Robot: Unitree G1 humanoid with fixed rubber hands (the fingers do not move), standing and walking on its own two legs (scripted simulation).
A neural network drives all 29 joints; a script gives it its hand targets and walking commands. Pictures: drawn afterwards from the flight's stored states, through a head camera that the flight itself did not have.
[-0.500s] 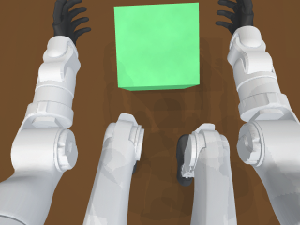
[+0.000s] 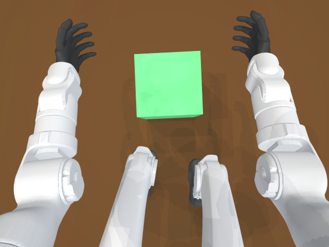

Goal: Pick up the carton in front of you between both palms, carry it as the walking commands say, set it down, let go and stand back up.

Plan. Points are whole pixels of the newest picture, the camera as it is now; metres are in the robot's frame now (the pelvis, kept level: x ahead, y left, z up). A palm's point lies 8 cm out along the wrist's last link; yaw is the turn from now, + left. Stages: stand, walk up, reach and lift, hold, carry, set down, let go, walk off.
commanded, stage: set down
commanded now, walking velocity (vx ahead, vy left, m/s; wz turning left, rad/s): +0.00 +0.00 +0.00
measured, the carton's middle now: (168, 90) +0.48 +0.05 -0.43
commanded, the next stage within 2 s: let go in 0.18 s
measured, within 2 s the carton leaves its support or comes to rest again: neither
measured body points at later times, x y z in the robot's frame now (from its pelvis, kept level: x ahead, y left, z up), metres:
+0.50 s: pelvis +0.05 +0.01 +0.14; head +0.30 +0.02 +0.51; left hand +0.42 +0.26 +0.01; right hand +0.45 -0.17 +0.01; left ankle +0.09 +0.11 -0.52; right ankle +0.08 -0.11 -0.52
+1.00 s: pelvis +0.11 +0.00 +0.21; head +0.18 -0.01 +0.66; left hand +0.28 +0.24 +0.13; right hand +0.31 -0.23 +0.12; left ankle +0.09 +0.11 -0.52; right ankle +0.08 -0.11 -0.52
